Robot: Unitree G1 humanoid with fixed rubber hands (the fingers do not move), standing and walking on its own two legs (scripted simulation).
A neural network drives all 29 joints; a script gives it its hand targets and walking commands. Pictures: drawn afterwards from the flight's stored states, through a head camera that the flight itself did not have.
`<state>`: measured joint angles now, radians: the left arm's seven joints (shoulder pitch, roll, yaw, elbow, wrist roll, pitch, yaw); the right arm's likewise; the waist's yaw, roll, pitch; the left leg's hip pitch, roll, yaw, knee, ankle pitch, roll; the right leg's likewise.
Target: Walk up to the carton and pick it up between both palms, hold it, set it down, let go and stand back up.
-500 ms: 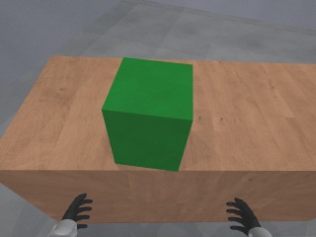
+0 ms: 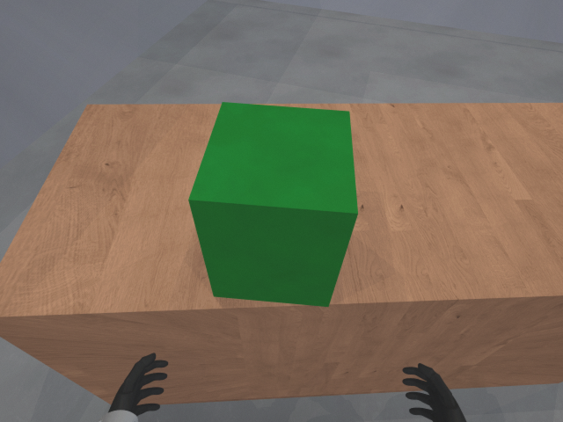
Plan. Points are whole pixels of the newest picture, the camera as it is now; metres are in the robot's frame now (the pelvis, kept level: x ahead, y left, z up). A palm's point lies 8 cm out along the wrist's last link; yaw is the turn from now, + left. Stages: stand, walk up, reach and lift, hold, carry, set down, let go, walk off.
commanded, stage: stand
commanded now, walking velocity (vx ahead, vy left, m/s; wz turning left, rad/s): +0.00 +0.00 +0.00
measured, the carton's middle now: (277, 209) +0.43 +0.02 +0.05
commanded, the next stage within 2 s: none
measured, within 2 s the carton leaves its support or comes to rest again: neither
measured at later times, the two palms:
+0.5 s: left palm out of the picture +0.06 +0.25 -0.14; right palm out of the picture +0.03 -0.21 -0.14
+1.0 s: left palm out of the picture -0.04 +0.23 -0.15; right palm out of the picture -0.05 -0.15 -0.15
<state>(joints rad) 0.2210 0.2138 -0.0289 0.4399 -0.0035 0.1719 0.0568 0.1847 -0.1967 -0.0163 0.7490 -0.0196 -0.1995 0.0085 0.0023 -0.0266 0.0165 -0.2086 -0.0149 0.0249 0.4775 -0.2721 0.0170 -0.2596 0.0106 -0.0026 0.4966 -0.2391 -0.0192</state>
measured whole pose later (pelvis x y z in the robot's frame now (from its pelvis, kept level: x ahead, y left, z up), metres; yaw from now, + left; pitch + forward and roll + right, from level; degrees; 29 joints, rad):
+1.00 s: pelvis +0.01 +0.04 +0.00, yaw -3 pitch -1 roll +0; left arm 0.40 0.08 -0.01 1.15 0.02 -0.01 0.04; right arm 0.40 -0.09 -0.01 1.14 -0.02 -0.02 -0.03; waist 0.00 0.00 -0.03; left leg -0.15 -0.04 0.09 0.44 -0.28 0.07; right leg -0.21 -0.01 0.06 0.45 -0.23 0.04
